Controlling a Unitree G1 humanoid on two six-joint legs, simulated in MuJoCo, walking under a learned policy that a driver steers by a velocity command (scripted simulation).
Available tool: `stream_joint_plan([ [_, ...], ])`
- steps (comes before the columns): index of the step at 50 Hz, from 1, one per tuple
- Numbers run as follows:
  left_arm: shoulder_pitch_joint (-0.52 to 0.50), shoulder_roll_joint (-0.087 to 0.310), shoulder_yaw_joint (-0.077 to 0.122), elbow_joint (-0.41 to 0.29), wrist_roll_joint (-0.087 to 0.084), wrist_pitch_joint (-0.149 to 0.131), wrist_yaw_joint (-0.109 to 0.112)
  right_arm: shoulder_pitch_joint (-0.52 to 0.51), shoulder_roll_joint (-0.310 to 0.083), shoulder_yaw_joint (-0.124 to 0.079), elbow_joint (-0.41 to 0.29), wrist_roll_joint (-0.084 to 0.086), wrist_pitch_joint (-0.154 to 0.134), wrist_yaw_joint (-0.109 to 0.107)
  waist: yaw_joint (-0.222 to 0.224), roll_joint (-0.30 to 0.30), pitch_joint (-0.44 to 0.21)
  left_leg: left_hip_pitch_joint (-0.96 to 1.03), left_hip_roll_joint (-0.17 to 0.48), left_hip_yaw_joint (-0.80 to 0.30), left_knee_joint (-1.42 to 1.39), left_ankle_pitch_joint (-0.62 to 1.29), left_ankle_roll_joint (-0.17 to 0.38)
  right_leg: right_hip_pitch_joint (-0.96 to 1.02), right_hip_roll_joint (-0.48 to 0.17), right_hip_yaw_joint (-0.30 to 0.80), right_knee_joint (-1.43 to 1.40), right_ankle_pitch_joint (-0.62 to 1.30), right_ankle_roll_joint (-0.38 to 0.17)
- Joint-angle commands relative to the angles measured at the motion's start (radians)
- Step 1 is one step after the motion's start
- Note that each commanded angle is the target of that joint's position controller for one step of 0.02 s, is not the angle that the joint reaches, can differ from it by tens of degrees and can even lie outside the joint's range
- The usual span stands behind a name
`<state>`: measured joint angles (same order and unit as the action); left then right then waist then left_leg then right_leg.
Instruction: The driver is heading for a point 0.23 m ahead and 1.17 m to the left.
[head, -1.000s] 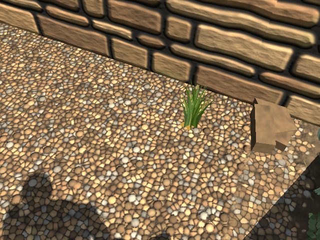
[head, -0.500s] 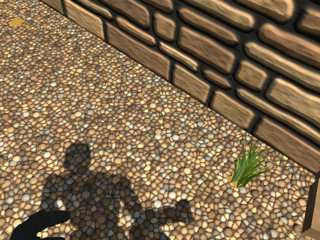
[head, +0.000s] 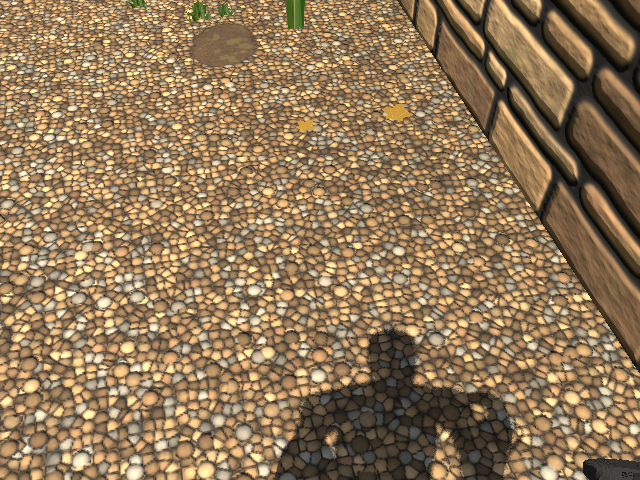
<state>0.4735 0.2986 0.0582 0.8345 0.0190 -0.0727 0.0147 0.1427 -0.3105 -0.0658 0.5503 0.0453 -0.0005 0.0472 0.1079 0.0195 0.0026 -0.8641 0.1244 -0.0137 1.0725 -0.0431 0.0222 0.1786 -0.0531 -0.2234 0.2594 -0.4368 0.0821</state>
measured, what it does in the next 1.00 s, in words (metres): walks ahead, turning left: left foot, then right foot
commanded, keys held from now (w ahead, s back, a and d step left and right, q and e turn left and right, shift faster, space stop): w+q+shift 1.00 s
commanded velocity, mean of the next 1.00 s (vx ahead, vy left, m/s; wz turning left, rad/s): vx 0.98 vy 0.00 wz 1.00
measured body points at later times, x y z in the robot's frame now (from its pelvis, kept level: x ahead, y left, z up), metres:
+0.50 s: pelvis +0.43 +0.11 +0.01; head +0.45 +0.16 +0.45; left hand +0.59 +0.44 -0.02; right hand +0.55 -0.15 -0.09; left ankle +0.22 +0.12 -0.72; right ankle +0.72 +0.07 -0.68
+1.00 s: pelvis +0.77 +0.37 -0.02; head +0.76 +0.41 +0.43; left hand +0.52 +0.51 -0.16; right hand +1.11 +0.45 -0.05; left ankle +0.82 +0.56 -0.70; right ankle +0.73 +0.08 -0.70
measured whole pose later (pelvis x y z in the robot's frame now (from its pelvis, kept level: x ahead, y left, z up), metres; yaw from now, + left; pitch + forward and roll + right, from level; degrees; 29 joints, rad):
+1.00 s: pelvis +0.77 +0.37 -0.02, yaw +58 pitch -1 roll -4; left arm 0.42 0.32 0.08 0.83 0.00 -0.06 0.00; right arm 0.03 -0.30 -0.04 0.57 0.05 -0.02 0.06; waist 0.07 0.00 0.08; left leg -0.69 0.04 0.10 0.81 -0.07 0.14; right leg 0.31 -0.04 -0.32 0.33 -0.47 0.10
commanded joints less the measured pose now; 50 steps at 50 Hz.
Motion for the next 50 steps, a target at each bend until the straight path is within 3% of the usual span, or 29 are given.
stream_joint_plan([
  [1,-0.077,0.178,0.033,-0.049,-0.014,-0.005,0.001,-0.201,-0.014,0.012,-0.119,0.005,-0.03,0.03,-0.028,-0.089,0.215,0.019,-0.03,0.113,-0.177,-0.041,0.06,-0.113,-0.225,0.023,-0.128,0.573,-0.15],
  [3,-0.077,0.242,0.045,-0.041,-0.016,0.005,0.007,-0.147,-0.055,-0.01,-0.114,0.004,-0.03,0.028,-0.103,-0.175,0.12,0.253,-0.143,0.212,-0.208,-0.139,0.108,-0.086,-0.233,-0.03,0.033,1.3,-0.147],
  [5,-0.109,0.289,0.057,-0.049,-0.023,0.014,0.011,0.191,-0.183,-0.078,-0.036,0.015,-0.022,0.022,-0.307,-0.238,-0.092,0.75,-0.232,0.213,-0.266,-0.199,0.181,-0.213,-0.252,-0.038,0.472,1.602,-0.143],
  [6,-0.119,0.241,0.043,-0.078,-0.025,-0.004,0.015,0.401,-0.256,-0.118,0.048,0.02,-0.006,0.004,-0.379,-0.109,-0.161,1.147,-0.199,0.05,-0.388,-0.13,0.219,-0.509,-0.179,-0.003,0.807,1.075,-0.098],
  [7,-0.056,0.063,-0.011,-0.167,-0.013,-0.046,0.005,0.317,-0.358,-0.126,0.041,0.02,-0.012,-0.015,-0.194,0.295,-0.247,1.423,0.074,-0.589,-0.604,-0.452,0.416,-0.941,0.064,0.098,1.27,-0.008,-0.043],
  [8,-0.156,0.146,-0.008,-0.212,-0.043,-0.106,-0.003,0.375,-0.265,-0.093,0.016,-0.009,-0.038,-0.013,-0.267,0.178,-0.439,1.447,0.147,-0.916,-0.788,-0.731,0.438,-1.028,0.059,0.372,1.313,0.023,-0.089],
  [9,-0.313,0.164,-0.003,-0.257,-0.076,-0.123,0.001,0.394,-0.205,-0.076,0.049,-0.029,-0.063,-0.011,-0.286,0.084,-0.264,1.324,0.133,-0.85,-0.834,-0.619,0.369,-1.088,0.03,0.373,1.275,0.072,-0.117],
  [10,-0.33,0.125,-0.014,-0.27,-0.07,-0.129,0.007,0.37,-0.198,-0.068,0.072,-0.037,-0.083,-0.007,-0.22,-0.025,-0.13,1.142,0.111,-0.748,-0.833,-0.487,0.346,-1.063,-0.004,0.365,1.19,0.09,-0.121],
  [11,-0.308,0.111,-0.015,-0.25,-0.037,-0.122,0.005,0.282,-0.15,-0.052,0.065,-0.036,-0.091,-0.007,-0.153,-0.088,-0.086,0.974,0.065,-0.632,-0.814,-0.39,0.322,-0.964,-0.043,0.377,1.097,0.116,-0.116],
  [13,-0.222,0.111,-0.004,-0.222,-0.021,-0.086,-0.012,0.167,-0.106,-0.034,0.042,-0.042,-0.086,-0.018,-0.059,-0.013,0.004,0.75,-0.026,-0.486,-0.844,-0.303,0.319,-0.858,-0.066,0.373,0.994,0.149,-0.081],
  [15,-0.27,0.112,-0.002,-0.235,-0.004,-0.064,-0.02,0.164,-0.079,-0.023,0.055,-0.02,-0.086,-0.034,-0.055,-0.014,0.08,0.613,-0.059,-0.402,-0.885,-0.216,0.313,-0.832,-0.069,0.33,0.857,0.171,-0.042],
  [17,-0.412,0.08,-0.014,-0.29,0.011,-0.063,-0.022,0.175,-0.083,-0.021,0.075,-0.018,-0.085,-0.055,-0.089,-0.006,0.145,0.469,-0.119,-0.317,-0.894,-0.101,0.291,-0.778,-0.023,0.265,0.659,0.339,-0.008],
  [20,-0.558,0.029,-0.024,-0.344,-0.004,-0.073,-0.032,0.232,-0.12,-0.037,0.115,-0.012,-0.08,-0.067,-0.164,0.021,0.13,0.355,-0.152,-0.298,-0.895,-0.159,0.223,-0.563,0.054,0.23,0.37,0.597,-0.001],
  [24,-0.599,0.116,0.017,-0.372,-0.052,-0.077,-0.027,0.269,-0.121,-0.048,0.158,0.007,-0.078,-0.078,-0.171,0.078,0.102,0.61,-0.088,-0.42,-0.794,-0.138,0.179,-0.544,0.05,0.328,0.218,0.587,-0.011],
  [26,-0.467,0.168,0.051,-0.351,-0.059,-0.081,-0.02,0.27,-0.126,-0.055,0.17,-0.008,-0.06,-0.078,-0.096,0.105,0.001,0.74,-0.08,-0.432,-0.611,0.182,0.148,-0.42,0.07,0.306,0.237,0.449,-0.043],
  [27,-0.272,0.192,0.07,-0.325,-0.068,-0.072,-0.009,0.233,-0.136,-0.051,0.16,-0.036,-0.051,-0.067,0.025,0.124,-0.134,0.723,-0.108,-0.394,-0.396,0.34,0.11,-0.211,0.051,0.278,0.287,0.398,-0.064],
  [28,-0.002,0.216,0.072,-0.29,-0.06,-0.055,0.007,0.195,-0.064,-0.022,0.125,-0.07,-0.053,-0.056,0.131,0.09,-0.335,0.517,-0.131,-0.358,-0.045,0.207,0.081,0.17,-0.101,0.418,0.433,0.205,-0.099],
  [29,0.011,0.3,0.078,-0.242,-0.011,-0.058,-0.02,0.442,0.088,0.025,0.084,0.005,-0.063,-0.044,-0.052,-0.531,-0.551,0.189,-0.261,-0.273,0.353,-0.527,0.039,0.475,-0.396,1.079,0.146,-0.249,-0.287],
  [30,-0.035,0.188,0.064,-0.273,-0.011,-0.056,-0.03,0.372,-0.018,0.023,0.109,0.041,-0.056,-0.057,-0.009,-0.473,-0.449,0.075,-0.148,-0.216,0.434,-0.426,0.04,0.391,-0.379,1.187,0.028,-0.523,-0.256],
  [31,-0.092,0.12,0.05,-0.274,-0.02,-0.046,-0.019,0.214,-0.102,0.004,0.094,0.022,-0.051,-0.058,0.032,-0.316,-0.263,0.035,-0.116,-0.152,0.428,-0.347,0.037,0.234,-0.33,0.978,0.021,-0.38,-0.218],
  [32,-0.121,0.116,0.046,-0.253,-0.008,-0.033,-0.014,0.128,-0.116,-0.001,0.081,-0.003,-0.05,-0.058,0.023,-0.115,-0.151,0.065,-0.079,-0.125,0.39,-0.313,0.036,0.083,-0.288,0.812,0.027,-0.154,-0.199],
  [33,-0.136,0.116,0.046,-0.227,0.004,-0.028,-0.012,0.065,-0.102,-0.002,0.056,-0.024,-0.053,-0.051,0.003,-0.06,-0.064,0.095,-0.044,-0.115,0.336,-0.295,0.041,-0.051,-0.26,0.691,0.022,0.02,-0.203],
  [34,-0.16,0.096,0.039,-0.208,0.013,-0.033,-0.008,0.071,-0.079,-0.004,0.05,-0.012,-0.046,-0.042,-0.037,-0.081,-0.022,0.145,-0.004,-0.126,0.302,-0.284,0.047,-0.148,-0.241,0.601,0.004,0.108,-0.203],
  [36,-0.188,0.043,0.026,-0.173,-0.012,-0.039,-0.016,0.075,-0.031,0.003,0.039,0.011,-0.019,-0.041,-0.073,-0.112,0.023,0.139,0.033,-0.109,0.27,-0.311,0.056,-0.216,-0.227,0.478,-0.04,0.159,-0.206],
  [39,-0.222,0.071,0.034,-0.14,-0.029,-0.043,-0.018,0.031,0.007,0.019,0.005,-0.002,-0.003,-0.031,-0.108,-0.09,0.109,0.054,0.073,-0.097,0.204,-0.231,0.042,-0.281,-0.252,0.329,-0.101,0.281,-0.215],
  [44,-0.202,0.151,0.048,-0.118,-0.01,-0.04,-0.006,-0.097,-0.028,0.016,-0.015,-0.013,-0.02,0.002,-0.085,-0.001,0.164,0.116,0.022,0.025,-0.083,0.083,0.056,-0.253,-0.169,0.038,-0.171,0.459,-0.167],
  [47,-0.168,0.23,0.063,-0.103,-0.019,-0.023,-0.007,-0.131,-0.069,-0.001,-0.029,-0.008,-0.034,0.021,-0.109,-0.047,0.138,0.3,-0.089,0.163,-0.243,0.08,0.103,-0.167,-0.172,-0.041,-0.085,1.046,-0.14],
  [49,-0.178,0.29,0.076,-0.109,-0.029,0.004,-0.005,0.038,-0.146,-0.043,-0.001,0.014,-0.025,0.016,-0.233,-0.149,0.019,0.507,-0.178,0.214,-0.224,-0.064,0.141,-0.103,-0.201,-0.048,0.199,1.52,-0.141],
  [50,-0.217,0.297,0.08,-0.131,-0.035,0.009,-0.003,0.25,-0.211,-0.08,0.056,0.013,-0.014,0.01,-0.338,-0.161,-0.089,0.784,-0.207,0.197,-0.249,-0.103,0.177,-0.203,-0.203,-0.029,0.455,1.568,-0.143],
])
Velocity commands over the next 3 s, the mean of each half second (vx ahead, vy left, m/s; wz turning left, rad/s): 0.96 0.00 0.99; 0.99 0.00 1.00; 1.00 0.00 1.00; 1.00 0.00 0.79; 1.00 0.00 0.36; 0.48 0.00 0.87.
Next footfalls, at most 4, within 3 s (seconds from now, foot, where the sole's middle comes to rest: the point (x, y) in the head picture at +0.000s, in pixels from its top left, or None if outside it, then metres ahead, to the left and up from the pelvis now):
0.12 left None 0.26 0.13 -0.75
0.56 right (319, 363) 0.75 0.11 -0.75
1.02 left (130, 309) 0.85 0.58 -0.75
1.46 right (42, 205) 1.16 0.94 -0.75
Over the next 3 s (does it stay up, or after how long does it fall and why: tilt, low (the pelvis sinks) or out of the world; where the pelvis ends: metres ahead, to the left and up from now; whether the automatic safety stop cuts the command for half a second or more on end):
stays up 0.53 1.91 0.01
